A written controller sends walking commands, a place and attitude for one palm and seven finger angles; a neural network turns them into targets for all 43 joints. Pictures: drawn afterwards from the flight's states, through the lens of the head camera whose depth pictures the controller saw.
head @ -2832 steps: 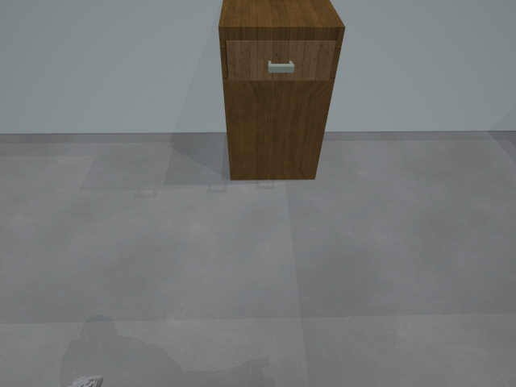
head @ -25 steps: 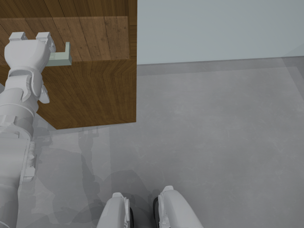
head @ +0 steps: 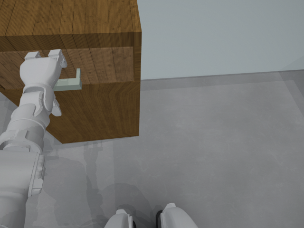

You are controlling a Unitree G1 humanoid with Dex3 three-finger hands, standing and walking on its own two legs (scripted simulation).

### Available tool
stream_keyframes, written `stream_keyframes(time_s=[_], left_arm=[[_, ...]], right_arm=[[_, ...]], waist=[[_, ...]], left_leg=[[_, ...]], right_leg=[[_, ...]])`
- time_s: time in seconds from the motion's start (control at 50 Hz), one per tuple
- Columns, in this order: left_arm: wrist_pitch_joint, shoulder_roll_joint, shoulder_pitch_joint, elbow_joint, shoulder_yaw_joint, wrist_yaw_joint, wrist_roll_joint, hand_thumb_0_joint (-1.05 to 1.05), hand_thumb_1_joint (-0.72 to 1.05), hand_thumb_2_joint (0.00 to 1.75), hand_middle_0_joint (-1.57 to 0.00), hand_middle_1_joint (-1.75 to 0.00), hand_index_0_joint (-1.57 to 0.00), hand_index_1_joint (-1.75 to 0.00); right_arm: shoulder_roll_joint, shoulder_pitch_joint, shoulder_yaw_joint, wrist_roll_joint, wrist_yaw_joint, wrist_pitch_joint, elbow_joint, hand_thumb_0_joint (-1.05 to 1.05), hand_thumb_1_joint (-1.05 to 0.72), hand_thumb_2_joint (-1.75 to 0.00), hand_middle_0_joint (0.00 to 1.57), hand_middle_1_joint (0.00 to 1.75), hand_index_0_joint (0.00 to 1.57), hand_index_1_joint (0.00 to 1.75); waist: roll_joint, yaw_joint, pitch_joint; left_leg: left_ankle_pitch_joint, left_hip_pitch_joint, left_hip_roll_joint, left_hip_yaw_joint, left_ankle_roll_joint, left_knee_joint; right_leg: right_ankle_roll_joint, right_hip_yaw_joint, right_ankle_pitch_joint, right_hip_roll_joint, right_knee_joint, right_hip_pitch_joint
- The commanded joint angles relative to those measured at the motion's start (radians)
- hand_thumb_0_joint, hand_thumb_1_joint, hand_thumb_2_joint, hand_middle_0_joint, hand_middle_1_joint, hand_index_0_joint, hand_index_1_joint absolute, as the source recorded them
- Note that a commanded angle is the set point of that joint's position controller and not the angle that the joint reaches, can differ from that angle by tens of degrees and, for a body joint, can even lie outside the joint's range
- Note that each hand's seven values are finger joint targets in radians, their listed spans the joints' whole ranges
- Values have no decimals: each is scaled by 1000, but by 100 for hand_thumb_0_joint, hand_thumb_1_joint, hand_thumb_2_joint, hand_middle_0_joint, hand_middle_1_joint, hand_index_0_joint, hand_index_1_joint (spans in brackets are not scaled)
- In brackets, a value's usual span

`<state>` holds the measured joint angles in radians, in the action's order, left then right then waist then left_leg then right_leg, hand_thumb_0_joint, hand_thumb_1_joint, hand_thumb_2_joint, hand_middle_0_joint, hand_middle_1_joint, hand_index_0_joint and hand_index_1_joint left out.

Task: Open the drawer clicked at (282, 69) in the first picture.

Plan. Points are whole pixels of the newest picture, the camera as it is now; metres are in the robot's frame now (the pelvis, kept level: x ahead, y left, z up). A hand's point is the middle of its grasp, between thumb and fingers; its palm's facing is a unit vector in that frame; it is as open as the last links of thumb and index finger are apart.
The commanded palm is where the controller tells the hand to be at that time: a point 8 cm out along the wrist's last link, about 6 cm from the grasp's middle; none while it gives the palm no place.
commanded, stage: lift the fingers back up to retry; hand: left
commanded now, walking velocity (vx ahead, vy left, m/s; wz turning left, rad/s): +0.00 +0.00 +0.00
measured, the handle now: (63, 78) +0.56 +0.23 -0.03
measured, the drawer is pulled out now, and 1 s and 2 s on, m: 0.00 0.00 0.00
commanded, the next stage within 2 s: re-aim the fingers above the handle in 0.28 s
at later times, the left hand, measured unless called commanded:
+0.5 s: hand (48, 84) +0.49 +0.24 +0.03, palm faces -0.02 -0.04 -1.00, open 13.8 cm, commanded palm +0.48 +0.23 +0.08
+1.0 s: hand (48, 85) +0.49 +0.24 +0.03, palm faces -0.07 -0.03 -1.00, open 13.8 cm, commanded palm +0.48 +0.23 +0.08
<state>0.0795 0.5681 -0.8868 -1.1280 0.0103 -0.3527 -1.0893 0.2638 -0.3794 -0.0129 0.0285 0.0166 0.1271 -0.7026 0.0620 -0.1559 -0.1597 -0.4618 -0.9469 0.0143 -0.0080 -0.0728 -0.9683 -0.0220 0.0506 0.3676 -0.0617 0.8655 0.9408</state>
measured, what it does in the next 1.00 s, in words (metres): stands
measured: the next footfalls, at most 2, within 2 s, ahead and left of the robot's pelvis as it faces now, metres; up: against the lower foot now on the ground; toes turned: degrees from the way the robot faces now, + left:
none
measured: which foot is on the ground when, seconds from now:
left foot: down 0.00-1.00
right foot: down 0.00-1.00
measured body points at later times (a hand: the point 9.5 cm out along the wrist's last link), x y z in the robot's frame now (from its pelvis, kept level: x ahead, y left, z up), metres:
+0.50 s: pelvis +0.02 +0.00 +0.01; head +0.13 +0.01 +0.45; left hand +0.49 +0.24 +0.08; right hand +0.05 -0.27 -0.11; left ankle -0.02 +0.07 -0.68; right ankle +0.01 -0.11 -0.68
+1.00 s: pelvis +0.01 -0.01 +0.01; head +0.13 -0.01 +0.45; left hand +0.49 +0.24 +0.08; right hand +0.00 -0.29 -0.11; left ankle -0.02 +0.07 -0.68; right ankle +0.01 -0.11 -0.68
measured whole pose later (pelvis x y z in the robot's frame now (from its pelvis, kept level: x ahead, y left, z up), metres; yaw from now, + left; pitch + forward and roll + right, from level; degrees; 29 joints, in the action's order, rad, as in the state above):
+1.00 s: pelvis +0.01 -0.01 +0.01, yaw +0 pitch +23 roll -2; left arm 0.12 0.55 -0.81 -1.11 0.00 -0.35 -1.09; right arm 0.27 -0.38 -0.05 0.02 0.02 0.15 -0.71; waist 0.06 -0.12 -0.16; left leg -0.44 -0.83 0.02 -0.02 -0.06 -0.87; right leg -0.03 0.03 0.36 -0.06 0.80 0.84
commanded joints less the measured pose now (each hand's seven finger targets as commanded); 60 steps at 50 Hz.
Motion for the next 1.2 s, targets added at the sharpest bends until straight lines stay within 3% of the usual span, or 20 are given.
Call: stream_keyframes(time_s=[0.0,0.08,0.16,0.22,0.36,0.38,0.42,0.44,0.48,0.58,0.64,0.68,0.74,0.78,0.84,0.9,0.94,0.98,1.04,1.18], left_arm=[[-11,257,-382,235,53,-26,8,0,-50,30,-30,-120,-30,-120],[14,203,-314,281,31,9,30,0,-50,30,-30,-120,-30,-120],[26,159,-234,209,13,13,28,0,-50,30,-30,-120,-30,-120],[43,168,-271,247,16,-4,14,0,-50,30,-30,-120,-30,-120],[47,182,-361,297,44,-74,-7,0,-50,30,-30,-120,-30,-120],[36,151,-374,285,20,-79,-10,0,-50,30,-30,-120,-30,-120],[11,192,-357,267,54,-84,-9,0,-50,30,-30,-120,-30,-120],[2,170,-377,265,35,-79,-3,0,-50,30,-30,-120,-30,-120],[-26,133,-372,218,-4,-67,-6,0,-50,30,-30,-120,-30,-120],[-15,205,-348,226,41,-23,2,0,-50,30,-30,-120,-30,-120],[11,189,-325,232,34,-13,7,0,-50,30,-30,-120,-30,-120],[10,224,-294,180,52,-15,5,0,-50,30,-30,-120,-30,-120],[28,310,-327,219,104,-25,-1,0,-50,30,-30,-120,-30,-120],[37,283,-321,234,84,-33,-10,0,-50,30,-30,-120,-30,-120],[39,217,-325,205,44,-34,4,0,-50,30,-30,-120,-30,-120],[46,206,-371,230,26,-35,7,0,-50,30,-30,-120,-30,-120],[52,241,-382,235,55,-38,9,0,-50,30,-30,-120,-30,-120],[43,215,-391,203,30,-43,4,0,-50,30,-30,-120,-30,-120],[32,292,-376,188,86,-48,6,0,-50,30,-30,-120,-30,-120],[18,258,-327,171,61,-29,5,0,-50,30,-30,-120,-30,-120]], right_arm=[[181,-172,-70,0,8,4,46,0,-90,-90,20,30,20,30],[174,-163,-80,-3,7,17,53,0,-90,-90,20,30,20,30],[174,-148,-82,-7,5,31,53,0,-90,-90,20,30,20,30],[172,-139,-86,-5,4,33,62,0,-90,-90,20,30,20,30],[165,-129,-96,10,-4,23,56,0,-90,-90,20,30,20,30],[162,-129,-97,8,-7,23,53,0,-90,-90,20,30,20,30],[169,-127,-94,10,-10,24,52,0,-90,-90,20,30,20,30],[168,-127,-94,10,-9,26,54,0,-90,-90,20,30,20,30],[166,-129,-92,3,-8,28,51,0,-90,-90,20,30,20,30],[168,-127,-83,-2,7,28,58,0,-90,-90,20,30,20,30],[162,-120,-81,-2,10,25,68,0,-90,-90,20,30,20,30],[167,-117,-76,-5,14,26,64,0,-90,-90,20,30,20,30],[174,-114,-72,-3,18,21,70,0,-90,-90,20,30,20,30],[170,-119,-77,-2,17,16,72,0,-90,-90,20,30,20,30],[168,-131,-85,-3,14,10,60,0,-90,-90,20,30,20,30],[171,-143,-91,-4,15,1,50,0,-90,-90,20,30,20,30],[176,-145,-90,0,17,2,40,0,-90,-90,20,30,20,30],[173,-147,-88,-2,16,1,34,0,-90,-90,20,30,20,30],[184,-139,-79,1,15,4,35,0,-90,-90,20,30,20,30],[179,-139,-79,-2,15,4,49,0,-90,-90,20,30,20,30]], waist=[[110,19,-503],[88,30,-483],[0,27,-355],[23,32,-365],[101,26,-473],[98,16,-454],[89,30,-477],[78,19,-490],[61,6,-436],[37,26,-450],[25,29,-432],[-9,27,-371],[9,45,-412],[56,46,-441],[20,16,-426],[43,4,-449],[41,10,-461],[43,-1,-417],[47,22,-435],[49,27,-444]], left_leg=[[634,483,-23,63,47,127],[743,549,-34,64,53,157],[669,482,-31,55,41,184],[633,478,-23,53,43,188],[735,567,-28,79,64,138],[739,572,-32,84,69,134],[739,564,-28,74,66,133],[752,564,-27,80,65,131],[697,539,-24,71,60,140],[641,501,-14,51,40,158],[601,464,-7,42,33,165],[518,389,1,25,23,169],[484,355,7,21,21,170],[518,391,5,23,26,164],[517,405,1,29,26,155],[508,435,-1,35,27,154],[519,438,-1,37,28,150],[490,419,0,40,29,154],[478,392,5,33,26,157],[525,423,0,30,29,157]], right_leg=[[-20,-14,-362,-17,-96,-284],[-16,-17,-406,-17,-132,-325],[-18,-22,-386,-14,-153,-325],[-23,-26,-370,-11,-145,-323],[-22,-19,-367,-16,-98,-250],[-21,-13,-354,-17,-98,-227],[-21,-16,-370,-18,-98,-259],[-20,-16,-381,-18,-96,-262],[-18,-15,-365,-18,-111,-256],[-17,-33,-402,-11,-124,-338],[-19,-39,-402,-10,-129,-360],[-16,-49,-388,-8,-135,-371],[-19,-60,-388,-1,-122,-407],[-20,-55,-394,-3,-113,-382],[-16,-49,-374,-8,-123,-350],[-14,-48,-360,-8,-127,-327],[-16,-49,-362,-9,-125,-330],[-16,-43,-334,-10,-127,-304],[-19,-48,-339,-7,-123,-337],[-16,-44,-370,-10,-124,-344]])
